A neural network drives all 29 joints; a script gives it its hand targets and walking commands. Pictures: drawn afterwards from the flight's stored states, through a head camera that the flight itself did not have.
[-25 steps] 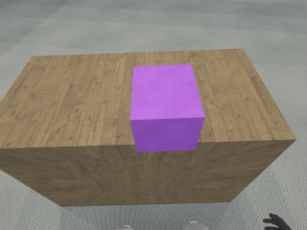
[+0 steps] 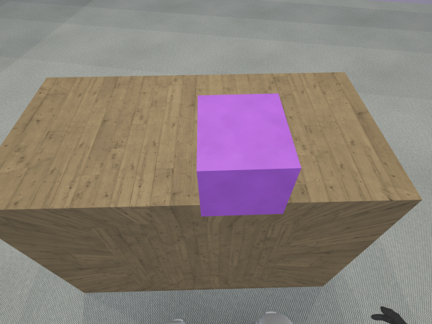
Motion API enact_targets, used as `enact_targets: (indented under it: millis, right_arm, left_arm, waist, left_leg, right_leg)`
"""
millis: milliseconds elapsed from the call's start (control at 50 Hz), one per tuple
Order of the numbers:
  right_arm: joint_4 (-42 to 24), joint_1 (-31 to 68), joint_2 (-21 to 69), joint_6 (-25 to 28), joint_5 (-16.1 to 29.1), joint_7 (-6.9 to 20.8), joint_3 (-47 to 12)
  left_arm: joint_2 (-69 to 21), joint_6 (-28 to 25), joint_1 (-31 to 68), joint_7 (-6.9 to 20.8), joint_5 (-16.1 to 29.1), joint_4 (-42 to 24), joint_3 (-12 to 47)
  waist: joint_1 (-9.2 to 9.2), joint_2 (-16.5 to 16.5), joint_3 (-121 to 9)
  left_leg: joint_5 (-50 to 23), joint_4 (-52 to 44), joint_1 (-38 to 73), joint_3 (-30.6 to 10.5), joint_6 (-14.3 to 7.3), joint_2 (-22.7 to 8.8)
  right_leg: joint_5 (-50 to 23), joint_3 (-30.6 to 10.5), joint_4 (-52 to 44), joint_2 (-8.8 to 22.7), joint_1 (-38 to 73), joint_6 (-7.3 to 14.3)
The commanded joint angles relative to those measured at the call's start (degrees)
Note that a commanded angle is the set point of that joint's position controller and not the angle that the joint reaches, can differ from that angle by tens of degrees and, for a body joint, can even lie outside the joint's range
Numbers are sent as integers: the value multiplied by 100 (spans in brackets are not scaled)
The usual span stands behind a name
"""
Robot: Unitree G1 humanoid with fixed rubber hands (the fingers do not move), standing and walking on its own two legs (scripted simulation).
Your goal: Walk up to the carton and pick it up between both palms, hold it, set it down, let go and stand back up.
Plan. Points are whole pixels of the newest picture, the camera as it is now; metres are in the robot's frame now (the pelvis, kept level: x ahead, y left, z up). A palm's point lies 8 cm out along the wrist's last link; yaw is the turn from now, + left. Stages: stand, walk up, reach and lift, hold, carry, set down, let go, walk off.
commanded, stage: walk up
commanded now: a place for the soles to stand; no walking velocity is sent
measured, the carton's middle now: (240, 154) +0.45 -0.06 +0.05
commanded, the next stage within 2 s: stand in 0.86 s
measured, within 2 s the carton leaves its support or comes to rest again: neither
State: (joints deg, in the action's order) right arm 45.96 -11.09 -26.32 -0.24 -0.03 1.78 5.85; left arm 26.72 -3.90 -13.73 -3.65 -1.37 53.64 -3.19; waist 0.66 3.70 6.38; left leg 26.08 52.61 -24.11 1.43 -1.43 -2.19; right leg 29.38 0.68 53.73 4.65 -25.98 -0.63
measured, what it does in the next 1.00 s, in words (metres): stands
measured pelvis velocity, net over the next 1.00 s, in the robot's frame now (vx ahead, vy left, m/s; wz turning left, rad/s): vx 0.00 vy -0.02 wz -0.02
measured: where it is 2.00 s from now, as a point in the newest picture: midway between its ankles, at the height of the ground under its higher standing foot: outside the picture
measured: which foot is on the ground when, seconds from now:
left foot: down 0.00-1.00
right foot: down 0.00-1.00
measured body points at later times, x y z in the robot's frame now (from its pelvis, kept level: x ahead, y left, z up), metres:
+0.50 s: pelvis +0.00 -0.02 +0.00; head +0.03 -0.04 +0.45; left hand +0.09 +0.32 -0.09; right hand +0.12 -0.37 -0.10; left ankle +0.03 +0.11 -0.69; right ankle +0.04 -0.17 -0.69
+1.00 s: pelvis +0.00 -0.02 +0.00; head +0.02 -0.04 +0.45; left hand +0.09 +0.32 -0.09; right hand +0.12 -0.37 -0.09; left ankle +0.03 +0.11 -0.69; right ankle +0.04 -0.17 -0.69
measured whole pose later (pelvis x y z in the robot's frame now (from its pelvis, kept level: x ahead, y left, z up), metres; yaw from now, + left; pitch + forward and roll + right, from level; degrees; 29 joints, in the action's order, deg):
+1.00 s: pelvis +0.00 -0.02 +0.00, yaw -1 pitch -3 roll +0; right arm 49.9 -8.3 -26.3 2.1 0.0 0.6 5.8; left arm 25.5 -2.3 -11.9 -0.4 -1.4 53.5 -2.9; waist 0.7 1.5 6.4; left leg 24.6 50.1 -22.1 1.3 0.6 -2.8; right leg 22.9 0.9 49.8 4.3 -23.3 -2.2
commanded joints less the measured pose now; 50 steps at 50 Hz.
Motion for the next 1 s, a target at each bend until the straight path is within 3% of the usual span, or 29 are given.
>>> enact_targets:
  millis: [0, 20, 40, 60, 80, 100, 120, 140, 160, 180, 200, 220, 280, 300, 340, 360, 380, 420, 460, 480, 500, 540, 600, 640, 660, 720, 820, 900, 980]
  right_arm:
    - [-384, 557, -1075, 27, -101, -94, 159]
    - [-410, 527, -931, 13, -108, -90, 108]
    - [-471, 441, -722, 17, -33, -84, 81]
    - [-532, 586, -784, -54, -51, -116, 162]
    - [-441, 627, -1040, -98, -95, -126, 223]
    - [-94, 314, -967, 89, 98, -186, 182]
    - [79, -29, -960, 188, 120, -176, 165]
    - [318, -431, -945, 263, 77, -185, 161]
    - [383, -572, -1218, 358, -51, -217, 230]
    - [274, -394, -1647, 415, -107, -263, 309]
    - [149, -96, -1736, 433, -122, -283, 312]
    - [83, 286, -1645, 426, -100, -280, 271]
    - [51, 654, -1273, 385, -76, -279, 138]
    - [39, 703, -1116, 365, -65, -271, 76]
    - [100, 513, -834, 307, 34, -253, 33]
    - [159, 351, -900, 291, 46, -256, 84]
    - [192, 349, -895, 291, 56, -243, 69]
    - [325, 64, -1014, 341, -4, -238, 69]
    - [322, 166, -1271, 406, -64, -258, 123]
    - [287, 307, -1374, 410, -55, -275, 138]
    - [213, 532, -1406, 396, -75, -274, 125]
    - [229, 732, -1213, 368, -29, -264, 71]
    - [309, 537, -946, 331, 80, -249, 12]
    - [377, 273, -975, 340, 47, -248, 4]
    - [354, 391, -1052, 359, 12, -242, 12]
    - [323, 621, -1150, 362, -31, -255, 33]
    - [382, 676, -999, 330, -5, -254, -12]
    - [432, 570, -1121, 325, 11, -223, 30]
    - [425, 635, -1150, 359, -36, -236, 12]
  left_arm:
    - [1022, -153, -666, -26, 72, 26, -242]
    - [1205, -204, -828, -52, -25, 86, -307]
    - [1698, -243, -981, -76, -99, 50, -428]
    - [1965, -252, -737, -76, -60, -64, -486]
    - [2012, -242, -408, -70, -65, -169, -482]
    - [1608, -135, 490, 55, -67, -339, -347]
    - [1467, -42, 803, 111, -77, -400, -259]
    - [1222, 25, 955, 151, -61, -430, -170]
    - [841, 77, 966, 193, -6, -509, -95]
    - [783, 151, 849, 187, 20, -475, -129]
    - [1079, 202, 586, 178, 17, -441, -222]
    - [1127, 207, 439, 207, 34, -305, -263]
    - [1083, 111, 54, 251, 1, -120, -266]
    - [1131, 62, -42, 248, -17, -93, -295]
    - [1448, -16, 339, 250, -60, -197, -312]
    - [1492, 4, 442, 266, -37, -227, -305]
    - [1426, 19, 641, 270, -36, -292, -269]
    - [1154, 82, 967, 296, -31, -344, -174]
    - [931, 136, 803, 299, 9, -339, -148]
    - [941, 153, 602, 294, 8, -268, -186]
    - [947, 160, 448, 288, 19, -227, -184]
    - [1039, 91, 328, 285, 20, -153, -187]
    - [1297, 44, 588, 288, 20, -217, -215]
    - [1183, 98, 923, 293, 18, -336, -159]
    - [1038, 106, 944, 295, 29, -329, -121]
    - [991, 139, 624, 292, 39, -244, -152]
    - [1111, 129, 774, 309, 26, -225, -192]
    - [1135, 145, 759, 320, 3, -185, -189]
    - [995, 148, 668, 328, 26, -196, -173]
  waist:
    - [-290, 296, -854]
    - [-399, -168, -1022]
    - [-438, -1440, -1189]
    - [-404, -1673, -1039]
    - [-336, -1214, -824]
    - [-17, -1551, -816]
    - [184, -1539, -815]
    - [376, -1430, -795]
    - [411, -302, -751]
    - [337, 426, -706]
    - [209, 93, -734]
    - [-4, -92, -717]
    - [-186, -44, -776]
    - [-267, -413, -748]
    - [-24, -1133, -850]
    - [15, -1230, -964]
    - [76, -1195, -799]
    - [201, -950, -757]
    - [109, -214, -805]
    - [-17, -270, -876]
    - [-93, -256, -909]
    - [-191, -476, -945]
    - [21, -1125, -1130]
    - [161, -988, -1052]
    - [121, -722, -1026]
    - [-88, -552, -1098]
    - [-6, -868, -889]
    - [27, -789, -851]
    - [-41, -651, -1030]
  left_leg:
    - [-1953, -1421, -151, -1143, -786, -821]
    - [-1874, -712, -512, -923, -600, -668]
    - [-1623, 694, -1064, -390, -164, -140]
    - [816, 862, -1428, -301, -50, 168]
    - [1054, 1091, -1257, -524, -21, -57]
    - [1139, 369, -432, -377, -104, -44]
    - [427, -663, 300, -87, -135, -35]
    - [-401, -1470, 951, -281, -160, -91]
    - [-298, -2417, 1149, -1590, -293, -805]
    - [180, -3175, 1000, -3269, -727, -1691]
    - [159, -3102, 725, -3459, -1106, -1967]
    - [-45, -2843, 551, -3119, -1187, -1865]
    - [-660, -2089, -271, -1698, -683, -1153]
    - [-761, -1687, -617, -1226, -435, -886]
    - [-195, -688, -417, -174, -41, -87]
    - [207, -584, 44, -46, -49, 96]
    - [56, -833, 317, -73, -49, 56]
    - [-52, -1717, 758, -524, -159, -255]
    - [277, -2351, 488, -1770, -527, -982]
    - [16, -2402, 390, -2034, -740, -1295]
    - [125, -2401, 193, -1991, -803, -1334]
    - [-429, -1819, -133, -1126, -407, -792]
    - [-826, -1055, 375, -181, -24, -187]
    - [-598, -1528, 780, -435, -112, -302]
    - [-566, -1836, 754, -726, -225, -486]
    - [-409, -1989, 404, -1223, -410, -787]
    - [-132, -1772, 223, -656, -178, -464]
    - [324, -1970, 334, -798, -200, -495]
    - [-166, -2033, 346, -1030, -302, -670]
  right_leg:
    - [-1231, 446, -1528, -351, 1068, 294]
    - [-1410, -26, -1820, -172, 1634, 354]
    - [-1658, -2026, -2474, 935, 1974, 766]
    - [-1804, -3245, -2879, 1887, 1679, 1429]
    - [-1606, -3369, -2967, 2139, 1226, 1769]
    - [-1453, -2456, -2665, 1561, 610, 1622]
    - [-1551, -1679, -2287, 1036, 193, 1302]
    - [-1855, -1044, -1730, 600, -339, 836]
    - [-1749, -362, -389, 41, -808, 383]
    - [-399, -35, 255, -219, -1126, 164]
    - [473, -425, 343, -74, -836, 158]
    - [568, -355, 218, -36, -476, 167]
    - [-989, -58, -1018, -71, 819, 333]
    - [-1606, -329, -1528, 10, 1253, 401]
    - [-1109, -1902, -2405, 862, 880, 818]
    - [-832, -2170, -2586, 1145, 472, 1115]
    - [-889, -1941, -2473, 1052, 223, 1103]
    - [-1086, -1133, -1924, 508, -172, 674]
    - [-1339, -304, -930, 56, -69, 331]
    - [-1215, -72, -715, -92, 142, 293]
    - [-980, -146, -836, -93, 392, 287]
    - [-1616, -488, -1545, 136, 971, 432]
    - [-1744, -1442, -2175, 639, 625, 779]
    - [-1616, -1239, -2009, 557, 177, 681]
    - [-1698, -800, -1726, 331, 185, 528]
    - [-1659, -567, -1429, 154, 559, 406]
    - [-1203, -924, -1927, 353, 520, 584]
    - [-646, -880, -2020, 274, 307, 501]
    - [-1471, -624, -1638, 203, 520, 432]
